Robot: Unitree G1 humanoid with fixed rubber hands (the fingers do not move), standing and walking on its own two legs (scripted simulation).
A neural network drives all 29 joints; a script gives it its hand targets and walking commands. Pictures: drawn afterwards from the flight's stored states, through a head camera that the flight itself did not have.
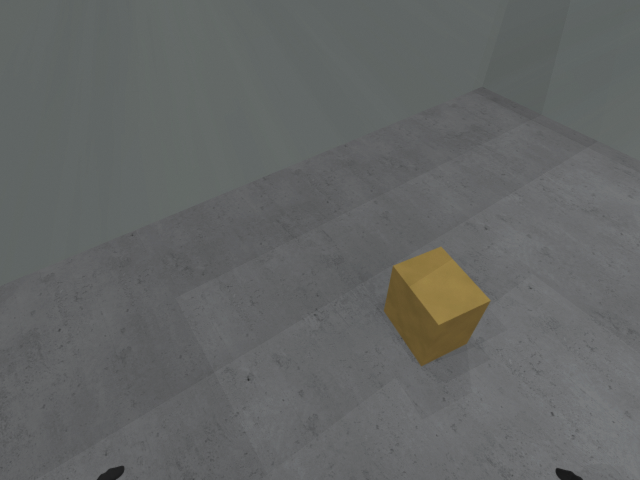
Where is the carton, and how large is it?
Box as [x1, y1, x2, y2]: [384, 247, 490, 365]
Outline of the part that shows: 441,247 393,265 384,307 384,311 421,365 466,343 490,300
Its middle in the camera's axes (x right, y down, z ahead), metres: +0.37 +0.24 +1.30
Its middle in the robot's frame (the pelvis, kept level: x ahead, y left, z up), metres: +0.77 -0.34 -0.64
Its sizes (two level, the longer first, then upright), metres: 0.241 0.192 0.272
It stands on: the floor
